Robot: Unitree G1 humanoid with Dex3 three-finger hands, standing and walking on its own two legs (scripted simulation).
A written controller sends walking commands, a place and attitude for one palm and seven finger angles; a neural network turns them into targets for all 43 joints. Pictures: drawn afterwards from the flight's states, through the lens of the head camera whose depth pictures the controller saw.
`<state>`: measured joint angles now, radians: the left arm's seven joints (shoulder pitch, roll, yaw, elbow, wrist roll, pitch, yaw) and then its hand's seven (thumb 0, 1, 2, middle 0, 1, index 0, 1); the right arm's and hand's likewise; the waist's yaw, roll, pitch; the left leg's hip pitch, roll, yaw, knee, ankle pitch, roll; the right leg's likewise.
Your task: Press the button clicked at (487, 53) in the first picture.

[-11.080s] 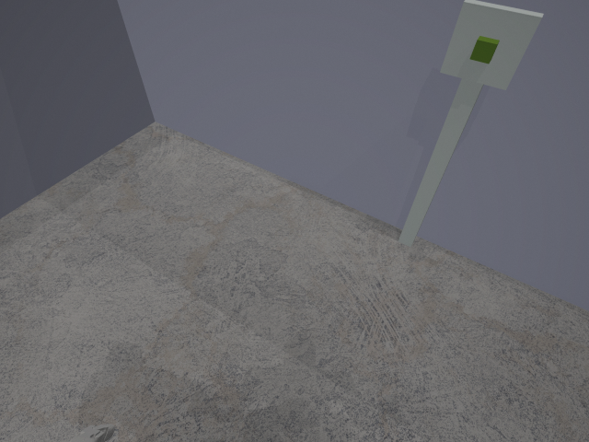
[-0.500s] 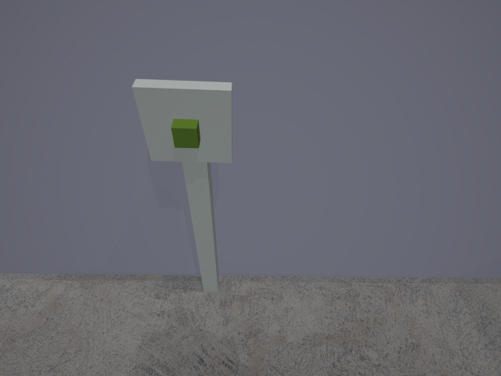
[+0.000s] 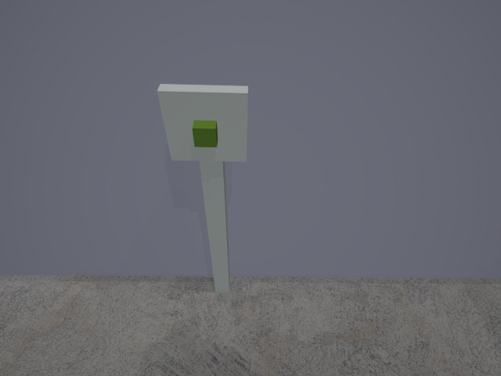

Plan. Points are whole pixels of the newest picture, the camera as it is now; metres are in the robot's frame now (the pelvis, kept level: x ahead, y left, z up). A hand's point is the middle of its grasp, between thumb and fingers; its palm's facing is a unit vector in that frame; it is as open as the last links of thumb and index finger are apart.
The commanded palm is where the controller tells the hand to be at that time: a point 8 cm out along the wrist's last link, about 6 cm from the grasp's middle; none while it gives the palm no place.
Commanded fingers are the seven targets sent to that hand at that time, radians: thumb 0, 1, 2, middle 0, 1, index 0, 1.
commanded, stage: shuffle to correct the standing spot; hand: left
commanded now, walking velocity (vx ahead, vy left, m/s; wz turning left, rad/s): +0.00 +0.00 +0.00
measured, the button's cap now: (205, 132) +0.57 +0.14 +0.09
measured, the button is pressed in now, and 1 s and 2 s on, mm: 0 0 0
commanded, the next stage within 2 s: come to a stop and stand still in 0.80 s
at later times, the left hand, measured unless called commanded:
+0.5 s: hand out of the picture -0.01 +0.13 -0.18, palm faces +0.08 -0.98 -0.16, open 7.4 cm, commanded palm none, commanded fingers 0.00 0.90 0.90 -0.20 -0.30 -0.20 -0.30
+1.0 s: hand (195, 360) +0.20 +0.12 -0.18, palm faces +0.04 -0.96 -0.26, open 7.3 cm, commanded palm none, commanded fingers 0.00 0.90 0.90 -0.20 -0.30 -0.20 -0.30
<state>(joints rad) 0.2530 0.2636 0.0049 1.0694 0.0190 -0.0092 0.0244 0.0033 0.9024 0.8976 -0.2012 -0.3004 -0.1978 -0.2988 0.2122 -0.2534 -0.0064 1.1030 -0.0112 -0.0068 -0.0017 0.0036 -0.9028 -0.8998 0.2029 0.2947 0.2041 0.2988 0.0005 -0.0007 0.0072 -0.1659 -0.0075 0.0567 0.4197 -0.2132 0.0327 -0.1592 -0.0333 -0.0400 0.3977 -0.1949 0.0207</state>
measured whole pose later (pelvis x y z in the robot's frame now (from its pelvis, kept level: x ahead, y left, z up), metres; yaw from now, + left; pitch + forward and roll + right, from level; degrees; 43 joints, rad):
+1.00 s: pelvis +0.14 -0.09 -0.02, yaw +2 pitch -1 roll +0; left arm 0.21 0.21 0.08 0.99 0.03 0.00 0.00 0.01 0.92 0.90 -0.20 -0.30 -0.20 -0.30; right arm 0.36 -0.15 -0.06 1.14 -0.02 0.01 -0.04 0.00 -0.90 -0.90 0.20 0.30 0.21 0.30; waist -0.04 0.02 0.06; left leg -0.16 0.14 0.10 0.68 -0.48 -0.05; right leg -0.37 -0.07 -0.10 0.58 -0.16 0.01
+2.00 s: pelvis +0.09 -0.08 +0.00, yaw +2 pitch -1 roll +0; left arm 0.37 0.08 -0.01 1.13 0.02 0.00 0.05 0.00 0.90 0.90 -0.20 -0.30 -0.20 -0.30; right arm 0.32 -0.11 -0.01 1.17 0.00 0.01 -0.02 0.00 -0.91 -0.90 0.20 0.29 0.20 0.30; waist -0.01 0.00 0.00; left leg -0.20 -0.04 0.13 0.37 -0.15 0.08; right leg -0.15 -0.03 -0.04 0.41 -0.24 0.01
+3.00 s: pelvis +0.10 -0.10 -0.03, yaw +5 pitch +6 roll +0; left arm 0.42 0.17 0.08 0.09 -0.18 -0.28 0.00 0.03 0.94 0.90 -0.32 -0.44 -0.32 -0.43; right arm 0.25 -0.24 -0.03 0.73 0.01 -0.24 -0.03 0.01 -0.91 -0.90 0.20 0.29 0.20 0.30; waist -0.04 0.02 -0.10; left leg -0.51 -0.02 0.09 0.71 -0.32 0.05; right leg -0.43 -0.02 -0.08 0.74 -0.42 -0.02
